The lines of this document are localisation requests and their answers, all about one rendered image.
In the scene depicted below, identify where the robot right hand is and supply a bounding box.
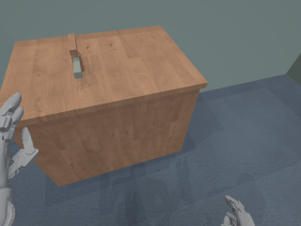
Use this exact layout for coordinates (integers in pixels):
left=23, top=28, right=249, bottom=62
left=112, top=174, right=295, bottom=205
left=220, top=195, right=255, bottom=226

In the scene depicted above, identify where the robot left hand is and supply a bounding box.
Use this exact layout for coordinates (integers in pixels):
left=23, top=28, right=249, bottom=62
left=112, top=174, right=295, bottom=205
left=0, top=92, right=39, bottom=188

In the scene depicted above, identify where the robot left forearm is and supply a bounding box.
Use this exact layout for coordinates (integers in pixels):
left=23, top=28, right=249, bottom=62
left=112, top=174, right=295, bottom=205
left=0, top=187, right=18, bottom=226

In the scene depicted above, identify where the tap lever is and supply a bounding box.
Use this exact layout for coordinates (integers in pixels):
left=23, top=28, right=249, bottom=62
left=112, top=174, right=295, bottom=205
left=72, top=56, right=83, bottom=79

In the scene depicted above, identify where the counter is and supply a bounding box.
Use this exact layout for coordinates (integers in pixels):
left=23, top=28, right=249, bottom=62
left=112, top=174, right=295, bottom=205
left=0, top=25, right=208, bottom=186

